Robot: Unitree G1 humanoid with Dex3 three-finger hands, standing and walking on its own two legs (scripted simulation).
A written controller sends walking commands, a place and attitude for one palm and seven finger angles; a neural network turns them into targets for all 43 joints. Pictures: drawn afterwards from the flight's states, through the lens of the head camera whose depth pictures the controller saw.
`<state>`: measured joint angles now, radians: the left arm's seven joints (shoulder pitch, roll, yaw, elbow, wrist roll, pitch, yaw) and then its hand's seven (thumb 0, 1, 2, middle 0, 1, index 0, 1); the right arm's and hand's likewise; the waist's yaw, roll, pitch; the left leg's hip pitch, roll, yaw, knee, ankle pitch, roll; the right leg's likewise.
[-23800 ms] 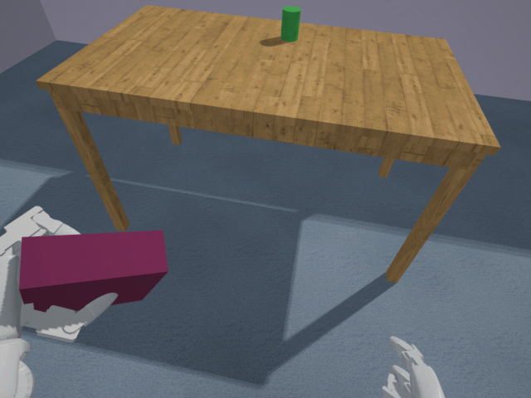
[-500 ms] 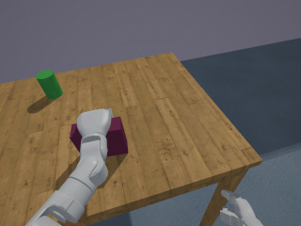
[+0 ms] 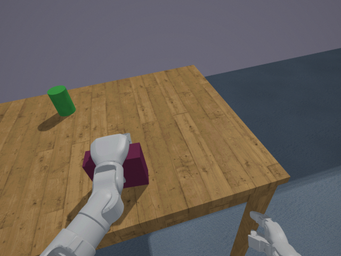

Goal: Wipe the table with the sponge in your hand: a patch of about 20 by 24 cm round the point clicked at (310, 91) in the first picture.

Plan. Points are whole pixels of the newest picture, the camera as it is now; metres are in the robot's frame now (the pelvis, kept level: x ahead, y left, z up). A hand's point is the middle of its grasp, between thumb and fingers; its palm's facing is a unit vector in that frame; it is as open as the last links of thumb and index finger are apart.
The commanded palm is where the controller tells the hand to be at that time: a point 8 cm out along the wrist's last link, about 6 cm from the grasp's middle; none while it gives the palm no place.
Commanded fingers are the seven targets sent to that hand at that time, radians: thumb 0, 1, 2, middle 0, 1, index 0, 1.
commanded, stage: wipe back along the third lane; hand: left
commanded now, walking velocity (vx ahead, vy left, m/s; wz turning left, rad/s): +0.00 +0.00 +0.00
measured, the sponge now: (121, 173) +0.32 +0.18 +0.03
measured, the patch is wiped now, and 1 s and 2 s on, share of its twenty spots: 1.00 1.00 1.00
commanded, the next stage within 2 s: slide back across to the middle lane in 0.98 s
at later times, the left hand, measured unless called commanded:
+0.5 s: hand (118, 169) +0.30 +0.17 +0.08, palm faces +0.07 -0.08 -0.99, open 9.4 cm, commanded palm +0.25 +0.16 +0.10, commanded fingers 0.00 0.10 1.30 -1.20 -1.60 -1.20 -1.60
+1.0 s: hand (118, 171) +0.29 +0.17 +0.07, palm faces +0.08 -0.08 -0.99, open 9.4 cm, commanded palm +0.24 +0.16 +0.10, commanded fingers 0.00 0.10 1.30 -1.20 -1.60 -1.20 -1.60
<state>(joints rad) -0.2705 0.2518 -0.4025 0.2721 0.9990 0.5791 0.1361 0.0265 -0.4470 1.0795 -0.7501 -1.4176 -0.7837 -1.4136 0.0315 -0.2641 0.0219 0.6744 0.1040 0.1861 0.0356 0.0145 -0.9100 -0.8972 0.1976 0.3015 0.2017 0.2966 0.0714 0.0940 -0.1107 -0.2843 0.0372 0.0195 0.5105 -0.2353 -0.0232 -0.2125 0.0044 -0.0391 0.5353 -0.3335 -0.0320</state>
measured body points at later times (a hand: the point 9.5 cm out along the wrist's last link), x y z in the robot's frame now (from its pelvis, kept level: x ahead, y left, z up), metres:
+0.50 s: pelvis +0.00 +0.00 +0.00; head -0.03 -0.05 +0.45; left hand +0.29 +0.17 +0.13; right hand +0.23 -0.21 -0.09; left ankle +0.02 +0.14 -0.73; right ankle -0.03 -0.10 -0.73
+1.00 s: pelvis -0.01 +0.00 +0.00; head -0.04 -0.05 +0.44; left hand +0.29 +0.17 +0.13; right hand +0.23 -0.21 -0.08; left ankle +0.02 +0.14 -0.73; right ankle -0.03 -0.10 -0.73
